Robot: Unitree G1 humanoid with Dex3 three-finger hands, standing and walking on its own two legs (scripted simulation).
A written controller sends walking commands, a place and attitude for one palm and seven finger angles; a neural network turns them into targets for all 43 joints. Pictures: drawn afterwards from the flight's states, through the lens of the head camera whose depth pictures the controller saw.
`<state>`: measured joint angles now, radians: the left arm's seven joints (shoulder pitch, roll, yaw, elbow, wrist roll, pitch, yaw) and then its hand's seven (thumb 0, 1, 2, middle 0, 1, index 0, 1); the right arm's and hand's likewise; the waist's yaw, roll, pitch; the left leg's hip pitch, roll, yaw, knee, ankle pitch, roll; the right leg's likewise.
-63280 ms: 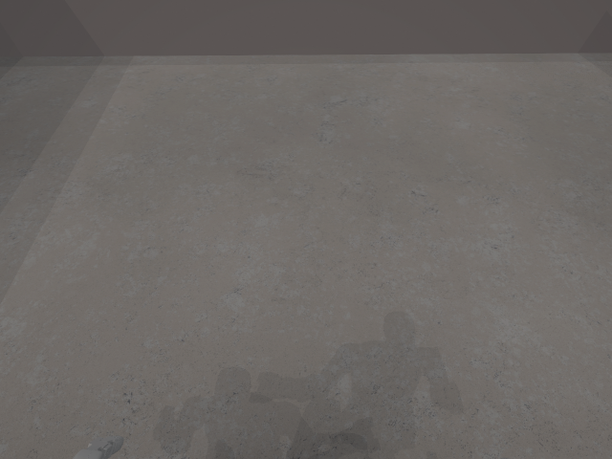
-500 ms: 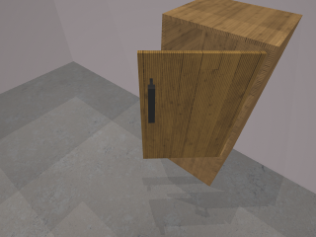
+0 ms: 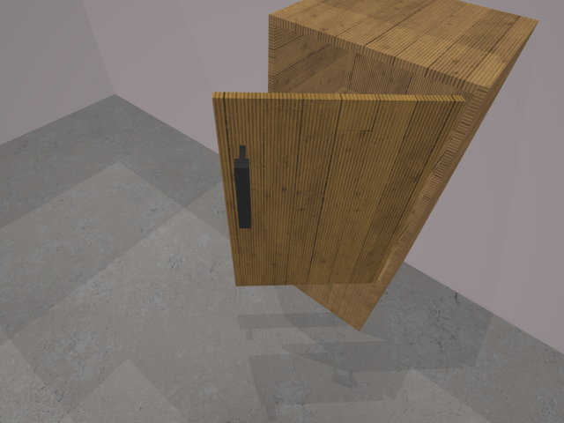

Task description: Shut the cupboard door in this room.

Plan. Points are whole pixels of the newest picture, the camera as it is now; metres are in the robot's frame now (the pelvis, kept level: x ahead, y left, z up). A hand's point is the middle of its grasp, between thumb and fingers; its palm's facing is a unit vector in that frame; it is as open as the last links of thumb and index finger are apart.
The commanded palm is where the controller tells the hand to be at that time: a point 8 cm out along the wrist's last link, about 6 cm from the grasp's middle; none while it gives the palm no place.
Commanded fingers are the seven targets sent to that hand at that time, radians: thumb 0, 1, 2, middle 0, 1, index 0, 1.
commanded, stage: shuffle to correct the standing spot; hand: left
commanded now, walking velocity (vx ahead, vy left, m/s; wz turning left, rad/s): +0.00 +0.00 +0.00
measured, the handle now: (244, 188) +0.51 +0.10 +0.02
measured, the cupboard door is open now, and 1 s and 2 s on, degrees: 40 40 40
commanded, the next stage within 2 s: come to a stop and stand still in 1.04 s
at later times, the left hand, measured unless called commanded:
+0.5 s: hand out of the picture +0.03 +0.12 -0.18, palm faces +0.09 -0.98 -0.16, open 7.3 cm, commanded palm none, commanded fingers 0.00 0.90 0.90 -0.20 -0.30 -0.20 -0.30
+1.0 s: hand out of the picture +0.09 +0.10 -0.20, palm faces +0.10 -0.99 -0.13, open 7.4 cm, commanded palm none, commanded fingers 0.00 0.90 0.90 -0.20 -0.30 -0.20 -0.30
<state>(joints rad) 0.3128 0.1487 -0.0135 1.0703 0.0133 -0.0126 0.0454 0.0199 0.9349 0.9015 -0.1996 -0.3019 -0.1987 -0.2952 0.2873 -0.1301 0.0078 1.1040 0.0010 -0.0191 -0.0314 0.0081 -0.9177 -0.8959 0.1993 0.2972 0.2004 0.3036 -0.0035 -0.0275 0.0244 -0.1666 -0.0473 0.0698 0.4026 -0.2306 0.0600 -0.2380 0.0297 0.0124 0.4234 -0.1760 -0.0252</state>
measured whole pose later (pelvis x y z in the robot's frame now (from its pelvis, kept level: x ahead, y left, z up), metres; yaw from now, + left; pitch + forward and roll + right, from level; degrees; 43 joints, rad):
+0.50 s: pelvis +0.06 -0.04 -0.01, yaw +3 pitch +1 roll +1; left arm 0.35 0.14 0.01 1.06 0.02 0.01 0.02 0.00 0.92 0.90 -0.20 -0.30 -0.20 -0.29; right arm 0.29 -0.13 -0.01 1.12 -0.02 -0.01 -0.06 0.01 -0.91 -0.90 0.20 0.30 0.20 0.30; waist 0.01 -0.04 0.02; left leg -0.15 -0.02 0.00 0.47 -0.34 0.01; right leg -0.22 0.06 -0.05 0.51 -0.32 -0.08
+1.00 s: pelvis +0.08 -0.08 -0.01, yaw +2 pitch -1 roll -2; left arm 0.29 0.18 0.07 0.96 0.04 0.07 0.01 0.00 0.91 0.90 -0.20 -0.30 -0.20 -0.29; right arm 0.19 -0.11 -0.02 0.99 -0.02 -0.01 -0.08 0.00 -0.92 -0.90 0.20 0.30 0.20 0.30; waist 0.01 -0.07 0.07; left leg -0.28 0.04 0.11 0.58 -0.29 0.05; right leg -0.44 0.08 0.01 1.16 -0.46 0.01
